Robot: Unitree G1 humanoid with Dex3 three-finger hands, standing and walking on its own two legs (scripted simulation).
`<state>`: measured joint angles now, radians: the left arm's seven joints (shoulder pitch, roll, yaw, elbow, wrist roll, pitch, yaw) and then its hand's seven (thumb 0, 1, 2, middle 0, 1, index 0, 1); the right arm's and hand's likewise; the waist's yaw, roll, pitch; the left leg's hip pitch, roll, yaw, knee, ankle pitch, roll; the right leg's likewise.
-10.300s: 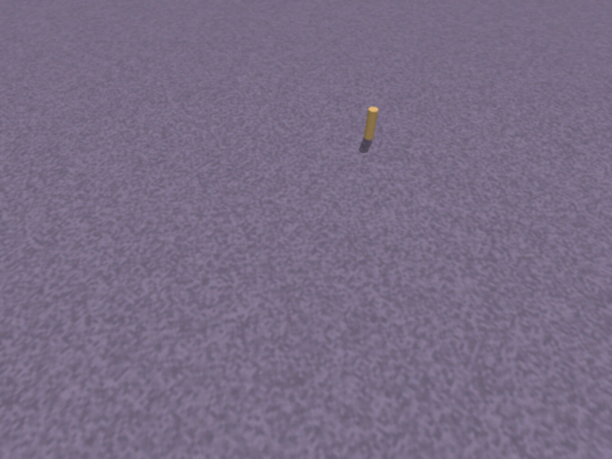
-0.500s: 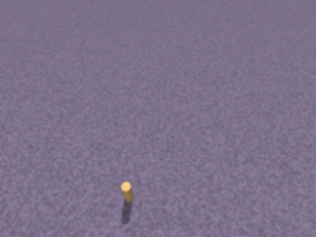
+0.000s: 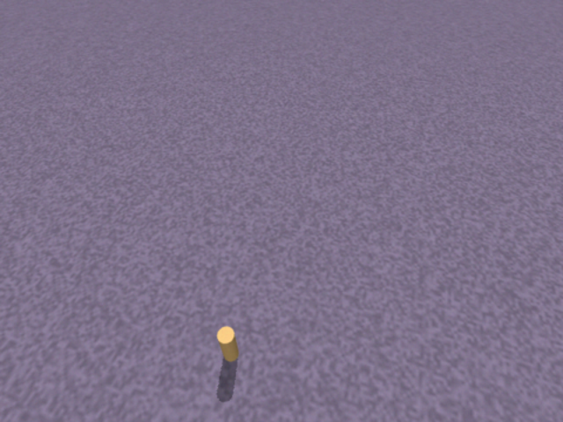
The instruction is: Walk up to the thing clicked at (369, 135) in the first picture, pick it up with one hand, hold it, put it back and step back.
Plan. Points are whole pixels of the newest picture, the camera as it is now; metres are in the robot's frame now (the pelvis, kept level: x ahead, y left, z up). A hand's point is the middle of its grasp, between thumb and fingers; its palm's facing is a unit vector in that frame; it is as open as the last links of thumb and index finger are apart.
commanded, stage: stand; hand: left
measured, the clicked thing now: (228, 344) +0.46 +0.18 -0.69
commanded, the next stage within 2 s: none
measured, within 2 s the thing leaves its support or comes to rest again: neither
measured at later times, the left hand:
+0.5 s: hand out of the picture +0.08 +0.24 -0.16, palm faces -0.04 -0.94 -0.34, open 7.4 cm
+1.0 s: hand out of the picture +0.07 +0.23 -0.16, palm faces -0.03 -0.94 -0.34, open 7.4 cm
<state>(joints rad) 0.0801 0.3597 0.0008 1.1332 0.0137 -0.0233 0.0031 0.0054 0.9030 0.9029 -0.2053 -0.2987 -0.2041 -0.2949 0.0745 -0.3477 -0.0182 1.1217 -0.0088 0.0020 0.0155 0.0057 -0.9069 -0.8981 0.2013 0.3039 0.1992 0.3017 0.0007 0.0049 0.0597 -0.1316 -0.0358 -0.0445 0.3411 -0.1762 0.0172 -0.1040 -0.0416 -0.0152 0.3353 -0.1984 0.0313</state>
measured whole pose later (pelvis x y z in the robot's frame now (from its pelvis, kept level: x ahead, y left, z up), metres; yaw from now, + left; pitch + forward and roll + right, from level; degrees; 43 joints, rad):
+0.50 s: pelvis +0.00 -0.01 +0.00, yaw +0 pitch -2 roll +0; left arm 0.10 0.35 0.00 1.14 0.01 -0.02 -0.01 0.01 0.90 0.90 -0.21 -0.30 -0.20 -0.29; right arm 0.09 -0.35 0.01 1.13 -0.01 -0.02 0.00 0.01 -0.91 -0.90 0.20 0.30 0.20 0.30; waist -0.01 0.00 0.05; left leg -0.11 -0.02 -0.05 0.32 -0.17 0.00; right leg -0.08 -0.02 -0.02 0.31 -0.19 0.02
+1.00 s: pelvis +0.00 -0.02 +0.00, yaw +0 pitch -2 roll +0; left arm 0.11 0.35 0.00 1.14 0.01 -0.01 -0.01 0.01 0.90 0.90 -0.21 -0.30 -0.20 -0.29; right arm 0.11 -0.35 0.01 1.14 -0.01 -0.01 0.00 0.01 -0.91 -0.90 0.20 0.30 0.20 0.30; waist -0.01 0.00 0.06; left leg -0.12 0.00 -0.05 0.32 -0.17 -0.01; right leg -0.08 -0.01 -0.02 0.30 -0.19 0.01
